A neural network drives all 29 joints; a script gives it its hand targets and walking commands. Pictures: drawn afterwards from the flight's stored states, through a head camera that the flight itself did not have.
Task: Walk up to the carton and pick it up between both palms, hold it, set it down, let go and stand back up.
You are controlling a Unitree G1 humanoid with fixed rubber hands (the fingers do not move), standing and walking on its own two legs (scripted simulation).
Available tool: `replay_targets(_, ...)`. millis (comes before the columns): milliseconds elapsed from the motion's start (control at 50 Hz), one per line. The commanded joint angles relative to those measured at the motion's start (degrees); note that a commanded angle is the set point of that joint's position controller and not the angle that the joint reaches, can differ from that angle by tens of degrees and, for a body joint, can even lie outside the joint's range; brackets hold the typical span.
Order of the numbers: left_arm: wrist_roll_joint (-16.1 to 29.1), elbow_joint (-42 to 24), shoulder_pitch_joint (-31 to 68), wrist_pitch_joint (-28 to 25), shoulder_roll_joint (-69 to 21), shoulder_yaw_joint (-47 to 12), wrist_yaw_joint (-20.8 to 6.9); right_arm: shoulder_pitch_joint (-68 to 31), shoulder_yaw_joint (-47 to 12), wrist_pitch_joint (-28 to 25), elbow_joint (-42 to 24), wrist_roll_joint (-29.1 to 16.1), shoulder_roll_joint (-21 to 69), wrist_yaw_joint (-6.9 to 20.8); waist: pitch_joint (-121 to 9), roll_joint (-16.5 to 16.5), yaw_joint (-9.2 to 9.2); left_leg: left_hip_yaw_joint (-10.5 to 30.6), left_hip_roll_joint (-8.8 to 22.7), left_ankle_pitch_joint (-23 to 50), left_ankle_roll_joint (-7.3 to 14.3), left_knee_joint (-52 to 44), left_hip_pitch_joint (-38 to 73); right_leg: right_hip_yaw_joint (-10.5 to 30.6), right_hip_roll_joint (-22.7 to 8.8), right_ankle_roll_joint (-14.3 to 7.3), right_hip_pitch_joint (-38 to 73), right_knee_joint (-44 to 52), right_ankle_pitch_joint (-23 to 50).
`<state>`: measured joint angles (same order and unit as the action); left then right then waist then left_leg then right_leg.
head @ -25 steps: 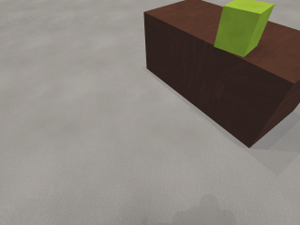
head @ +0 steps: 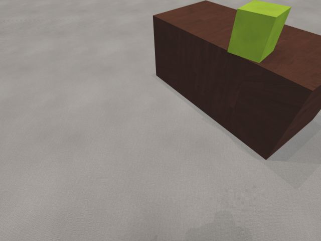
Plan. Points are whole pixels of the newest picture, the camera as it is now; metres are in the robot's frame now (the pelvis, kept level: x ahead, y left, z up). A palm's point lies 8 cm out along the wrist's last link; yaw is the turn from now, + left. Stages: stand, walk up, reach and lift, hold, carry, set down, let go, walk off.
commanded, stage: stand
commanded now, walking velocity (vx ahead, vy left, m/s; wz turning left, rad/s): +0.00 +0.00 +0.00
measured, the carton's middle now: (256, 31) +1.21 -0.56 -0.01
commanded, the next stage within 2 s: none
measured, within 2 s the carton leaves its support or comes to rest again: neither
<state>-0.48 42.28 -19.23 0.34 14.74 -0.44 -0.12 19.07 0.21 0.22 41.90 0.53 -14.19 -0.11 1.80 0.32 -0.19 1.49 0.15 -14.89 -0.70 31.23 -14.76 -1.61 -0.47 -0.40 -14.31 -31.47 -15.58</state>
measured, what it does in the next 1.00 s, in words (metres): stands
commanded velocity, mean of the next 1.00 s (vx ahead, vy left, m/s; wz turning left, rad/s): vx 0.00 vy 0.00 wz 0.00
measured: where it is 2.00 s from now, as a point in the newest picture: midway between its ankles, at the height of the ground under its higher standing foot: outside the picture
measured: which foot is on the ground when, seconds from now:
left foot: down 0.00-1.00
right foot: down 0.00-1.00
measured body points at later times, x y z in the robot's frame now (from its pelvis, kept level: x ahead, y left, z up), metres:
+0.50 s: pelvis +0.00 +0.00 +0.00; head +0.00 +0.00 +0.45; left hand +0.06 +0.26 -0.12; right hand +0.07 -0.26 -0.13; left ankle +0.02 +0.13 -0.73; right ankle +0.02 -0.11 -0.73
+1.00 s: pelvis +0.01 +0.00 +0.00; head +0.01 +0.00 +0.45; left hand +0.06 +0.26 -0.13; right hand +0.05 -0.26 -0.13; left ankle +0.02 +0.13 -0.73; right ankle +0.02 -0.11 -0.73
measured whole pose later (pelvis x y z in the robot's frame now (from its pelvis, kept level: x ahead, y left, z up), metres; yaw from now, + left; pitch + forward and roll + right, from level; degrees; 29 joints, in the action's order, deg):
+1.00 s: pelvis +0.01 +0.00 +0.00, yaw +0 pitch -1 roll +0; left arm -0.1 46.6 -20.0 0.1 14.6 -0.4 0.6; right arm 19.7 -0.2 0.1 47.7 0.4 -14.0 -0.8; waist 1.4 0.2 -0.2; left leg 1.2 0.4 -14.1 -0.7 28.5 -13.2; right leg -1.3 -0.2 -0.3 -12.8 -28.5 -14.5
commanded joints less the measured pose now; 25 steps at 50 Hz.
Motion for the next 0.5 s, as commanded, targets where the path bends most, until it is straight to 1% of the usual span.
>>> replay_targets(0,0.09,-4.8,-0.63,-1.53,7.77,2.66,0.44,0.34,2.39,-1.47,-5.02,0.18,-7.32,-0.48,-0.36,-1.18,-0.1,4.51,3.84,2.13,2.09,-5.58,-0.76,5.97,-4.75,-1.43,-0.88,7.02,1.29)
replay_targets(20,0.23,-4.63,-0.73,-1.62,7.7,2.4,0.51,0.66,2.36,-1.5,-4.66,0.25,-7.4,-0.47,-1.36,-2.2,0.03,4.5,3.76,2.37,2.0,-5.01,0.22,6.15,-4.88,-1.74,-0.76,7.48,1.0)
replay_targets(40,0.12,-4.27,-0.78,-1.67,7.7,2.45,0.55,1.21,2.3,-1.5,-4.68,0.07,-7.49,-0.48,-2.35,-1.99,0.13,4.59,3.86,2.97,2.22,-5.17,0.75,6.34,-4.86,-1.93,-0.41,7.29,1.24)
replay_targets(60,0.17,-4.29,-0.57,-1.65,7.22,2.39,0.6,0.77,2.35,-1.52,-4.41,-0.02,-7.45,-0.5,-2.85,-0.82,-0.03,4.61,3.85,3.4,2.34,-5.39,0.53,6.0,-4.68,-1.77,0.2,7.2,1.98)
replay_targets(100,0.01,-4.07,-0.43,-1.55,7.44,2.36,0.66,0.32,2.13,-1.53,-4.18,-0.1,-6.97,-0.71,-1.29,-0.52,0.08,4.83,4.24,4.36,2.29,-5.66,0.37,6.23,-4.96,-1.71,0.16,6.54,3.16)
replay_targets(140,0.06,-3.74,-0.9,-1.46,7.53,2.48,0.7,0.44,2.21,-1.48,-4.25,-0.18,-7.28,-0.73,0.32,0.87,-0.24,4.94,4.02,4.75,2.24,-5.71,-0.47,6.07,-4.94,-1.48,-0.01,6.67,3.88)
replay_targets(160,-0.01,-3.51,-0.99,-1.52,8.0,2.55,0.75,0.62,2.01,-1.43,-3.71,-0.08,-6.89,-0.71,0.39,1.35,0.02,4.53,4.06,4.12,2.24,-5.93,-0.17,6.46,-5.21,-1.62,-0.73,6.98,2.79)
replay_targets(180,0.08,-3.54,-1.41,-1.54,7.68,2.36,0.7,0.56,2.09,-1.4,-3.86,0.1,-6.87,-0.69,0.03,1.0,-0.11,4.38,4.06,3.88,2.16,-5.76,0.41,6.18,-4.83,-1.69,-0.72,7.15,2.61)
replay_targets(200,0.12,-3.34,-1.41,-1.58,7.61,2.35,0.7,0.66,2.14,-1.39,-3.77,0.09,-7.29,-0.75,-1.51,1.44,-0.16,4.68,4.22,4.83,2.23,-5.3,0.65,6.07,-4.93,-1.72,0.51,6.96,3.73)
replay_targets(240,0.23,-3.45,-1.3,-1.56,7.51,2.36,0.74,0.87,2.19,-1.42,-3.54,-0.02,-7.48,-0.79,-1.57,-1.31,-0.05,4.4,4.24,4.69,2.06,-5.48,1.1,6.05,-4.89,-1.67,0.25,7.14,3.79)
replay_targets(260,0.32,-3.34,-0.83,-1.48,7.42,2.37,0.77,0.41,2.36,-1.31,-3.4,-0.15,-7.36,-0.79,-0.24,-1.8,0.12,4.61,4.2,4.5,1.95,-5.44,0.5,6.15,-4.94,-1.64,-0.8,7.66,3.11)
replay_targets(320,0.19,-2.87,-1.16,-1.33,7.93,2.54,0.77,1.06,2.21,-1.2,-2.44,0.16,-7.2,-0.82,0.31,-0.38,0.05,4.33,4.01,3.3,1.83,-6.1,0.68,6.41,-5.03,-1.75,-0.83,7.93,1.6)
replay_targets(340,0.13,-2.4,-1.45,-1.26,7.66,2.62,0.73,1.09,2.33,-1.2,-2.36,0.07,-7.37,-0.9,1.06,0.95,-0.12,4.72,4.34,2.17,2.08,-6.77,-0.53,6.06,-4.55,-1.77,-0.39,7.66,1.29)
replay_targets(380,-0.01,-2.37,-1.87,-1.31,7.33,2.5,0.76,0.92,2.27,-1.28,-2.15,-0.05,-7.47,-0.84,2.02,0.34,-0.46,4.72,4.07,2.0,2.16,-7.11,-1.29,6.36,-4.69,-1.6,-0.91,8.13,1.28)
replay_targets(400,0.0,-1.96,-2.17,-1.3,7.6,2.43,0.74,0.97,2.26,-1.25,-2.25,0.04,-7.33,-0.79,2.25,0.15,-0.25,4.75,3.95,1.71,2.03,-7.04,-0.47,6.42,-4.68,-1.61,-1.42,8.33,0.28)
replay_targets(440,0.13,-1.91,-1.75,-1.35,7.86,2.58,0.76,1.09,2.1,-1.31,-2.21,-0.01,-7.26,-0.84,1.44,1.04,-0.36,4.65,3.92,1.5,2.02,-7.28,-1.36,6.44,-4.65,-1.52,-0.29,8.47,0.92)
replay_targets(480,-0.05,-1.84,-1.43,-1.47,8.02,2.5,0.89,0.9,1.97,-1.38,-1.89,-0.04,-6.87,-0.82,0.81,0.32,-0.18,4.43,4.08,2.53,2.02,-6.83,-0.04,6.72,-5.05,-1.59,-0.44,8.44,1.61)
